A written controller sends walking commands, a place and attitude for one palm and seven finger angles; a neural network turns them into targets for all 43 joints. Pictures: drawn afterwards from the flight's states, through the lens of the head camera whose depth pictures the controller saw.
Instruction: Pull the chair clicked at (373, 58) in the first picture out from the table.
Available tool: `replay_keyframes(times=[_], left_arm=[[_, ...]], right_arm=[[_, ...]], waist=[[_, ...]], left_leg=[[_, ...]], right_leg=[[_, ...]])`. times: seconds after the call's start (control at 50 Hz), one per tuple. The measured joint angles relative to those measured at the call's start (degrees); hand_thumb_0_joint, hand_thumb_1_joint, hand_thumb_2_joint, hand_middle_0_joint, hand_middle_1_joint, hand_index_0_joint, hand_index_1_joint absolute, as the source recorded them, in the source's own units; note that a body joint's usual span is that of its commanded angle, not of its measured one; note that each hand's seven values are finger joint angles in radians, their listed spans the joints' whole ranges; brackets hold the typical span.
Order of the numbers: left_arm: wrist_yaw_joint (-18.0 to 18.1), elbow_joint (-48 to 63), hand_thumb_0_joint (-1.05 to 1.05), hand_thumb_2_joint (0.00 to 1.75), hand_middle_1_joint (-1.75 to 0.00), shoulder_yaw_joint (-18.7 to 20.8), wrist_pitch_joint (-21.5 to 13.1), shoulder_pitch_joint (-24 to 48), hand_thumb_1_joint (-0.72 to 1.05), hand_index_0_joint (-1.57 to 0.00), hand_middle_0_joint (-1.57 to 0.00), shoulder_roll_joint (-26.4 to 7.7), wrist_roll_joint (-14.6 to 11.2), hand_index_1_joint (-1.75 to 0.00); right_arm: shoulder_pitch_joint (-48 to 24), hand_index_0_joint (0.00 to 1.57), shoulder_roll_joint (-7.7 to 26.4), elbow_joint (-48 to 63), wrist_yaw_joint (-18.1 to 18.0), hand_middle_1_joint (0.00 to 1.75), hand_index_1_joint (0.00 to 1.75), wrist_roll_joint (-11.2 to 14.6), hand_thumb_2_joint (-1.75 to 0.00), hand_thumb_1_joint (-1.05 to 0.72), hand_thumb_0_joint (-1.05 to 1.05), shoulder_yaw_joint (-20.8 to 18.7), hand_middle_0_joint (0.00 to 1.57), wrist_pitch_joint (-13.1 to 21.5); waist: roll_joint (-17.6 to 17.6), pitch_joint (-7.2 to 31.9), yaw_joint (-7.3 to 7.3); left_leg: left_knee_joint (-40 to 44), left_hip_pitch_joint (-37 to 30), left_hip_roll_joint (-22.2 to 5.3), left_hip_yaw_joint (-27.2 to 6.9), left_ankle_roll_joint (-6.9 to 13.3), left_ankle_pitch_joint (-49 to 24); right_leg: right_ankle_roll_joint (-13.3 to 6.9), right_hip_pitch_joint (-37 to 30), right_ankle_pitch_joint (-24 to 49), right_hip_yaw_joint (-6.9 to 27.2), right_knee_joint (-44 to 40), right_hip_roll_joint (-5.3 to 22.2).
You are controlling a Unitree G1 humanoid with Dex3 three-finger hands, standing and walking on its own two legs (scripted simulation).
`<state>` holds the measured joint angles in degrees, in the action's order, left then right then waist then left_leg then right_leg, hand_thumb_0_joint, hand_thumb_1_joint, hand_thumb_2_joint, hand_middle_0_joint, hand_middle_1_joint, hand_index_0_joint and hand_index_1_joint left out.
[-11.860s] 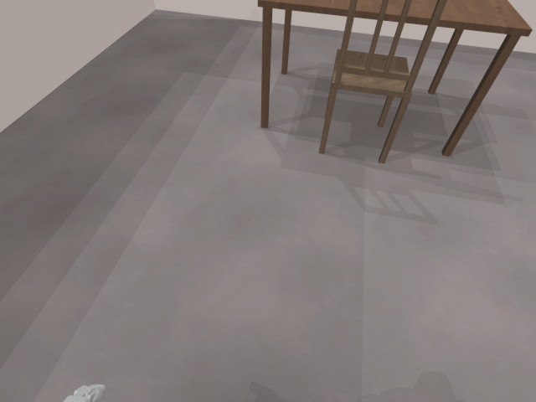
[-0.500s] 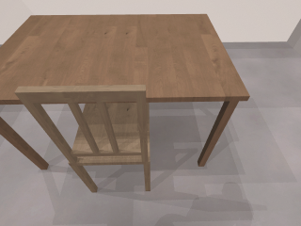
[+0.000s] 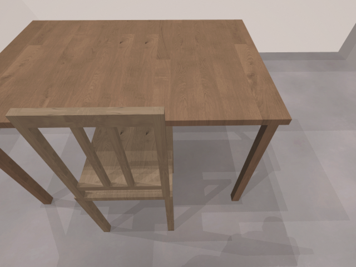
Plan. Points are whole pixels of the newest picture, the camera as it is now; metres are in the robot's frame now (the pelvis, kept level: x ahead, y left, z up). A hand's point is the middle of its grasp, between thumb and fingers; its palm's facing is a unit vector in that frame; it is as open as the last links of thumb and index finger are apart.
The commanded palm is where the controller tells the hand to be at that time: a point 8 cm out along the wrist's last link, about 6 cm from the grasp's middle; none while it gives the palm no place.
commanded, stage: look again from close up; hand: left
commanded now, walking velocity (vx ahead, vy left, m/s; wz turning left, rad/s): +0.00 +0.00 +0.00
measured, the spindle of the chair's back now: (93, 159) +0.41 +0.29 -0.08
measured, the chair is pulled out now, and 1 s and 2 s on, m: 0.00 0.00 0.00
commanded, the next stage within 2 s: raise the hand toward the chair's back in 0.64 s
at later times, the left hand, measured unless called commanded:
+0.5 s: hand out of the picture +0.00 +0.16 -0.17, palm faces +0.03 -0.98 -0.20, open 7.4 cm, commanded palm none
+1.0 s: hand (115, 233) +0.19 +0.16 -0.03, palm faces +0.15 -0.99 -0.03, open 8.0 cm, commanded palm +0.11 +0.21 -0.07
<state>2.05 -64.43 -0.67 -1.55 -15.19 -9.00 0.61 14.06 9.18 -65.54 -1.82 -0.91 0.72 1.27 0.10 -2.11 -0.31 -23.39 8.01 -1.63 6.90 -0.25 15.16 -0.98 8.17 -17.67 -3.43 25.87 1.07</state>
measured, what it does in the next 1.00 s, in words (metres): stands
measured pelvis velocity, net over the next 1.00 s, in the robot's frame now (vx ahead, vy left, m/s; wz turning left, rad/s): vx -0.04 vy -0.01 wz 0.04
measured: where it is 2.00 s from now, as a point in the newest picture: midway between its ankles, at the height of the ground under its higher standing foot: outside the picture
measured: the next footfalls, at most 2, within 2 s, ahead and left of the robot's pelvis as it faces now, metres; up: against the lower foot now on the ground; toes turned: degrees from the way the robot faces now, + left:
none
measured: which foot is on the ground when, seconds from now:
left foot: down 0.00-1.00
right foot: down 0.00-1.00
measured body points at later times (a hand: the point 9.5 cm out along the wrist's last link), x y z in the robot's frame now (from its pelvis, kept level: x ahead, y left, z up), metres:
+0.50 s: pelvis +0.00 -0.01 +0.00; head +0.02 -0.02 +0.45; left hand +0.00 +0.21 -0.16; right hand +0.01 -0.23 -0.16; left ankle -0.03 +0.12 -0.74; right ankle -0.04 -0.10 -0.74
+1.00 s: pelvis -0.04 -0.01 -0.04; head +0.01 -0.02 +0.40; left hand +0.18 +0.21 -0.02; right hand +0.10 -0.29 -0.14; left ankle -0.03 +0.12 -0.74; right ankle -0.04 -0.10 -0.74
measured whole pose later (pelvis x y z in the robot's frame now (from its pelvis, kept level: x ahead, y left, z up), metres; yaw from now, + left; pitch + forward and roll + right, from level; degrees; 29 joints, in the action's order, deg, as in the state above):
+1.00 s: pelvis -0.04 -0.01 -0.04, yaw +3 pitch +10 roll +1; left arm -1.2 -9.5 3.5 -19.4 -17.1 -8.6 -10.7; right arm 14.6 16.0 -42.2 -1.0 0.0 -4.3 18.5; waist 0.0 5.6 2.4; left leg -47.6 35.7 -2.3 3.8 -1.0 21.8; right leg -2.5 34.7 -25.6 -5.6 50.1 2.3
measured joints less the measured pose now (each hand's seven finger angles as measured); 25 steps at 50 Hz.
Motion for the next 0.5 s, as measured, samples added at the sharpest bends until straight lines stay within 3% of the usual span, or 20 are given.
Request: replay_keyframes(times=[0.5], left_arm=[[0.1, -0.2, 0.01, 0.90, -0.30, 0.2, -0.2, -1.4, 0.91, -0.20, -0.20, 0.5, 0.0, -0.30]], right_arm=[[1.0, 0.20, -0.7, -0.7, -0.2, 0.30, 0.30, 0.1, -0.90, -0.92, 0.01, 0.0, 0.20, -0.2]], waist=[[0.2, 0.6, -0.12]], left_leg=[[0.7, -1.2, -1.0, -0.5, -1.1, -0.1]], right_leg=[[-1.0, -1.5, 0.0, -0.6, -1.1, -1.1]])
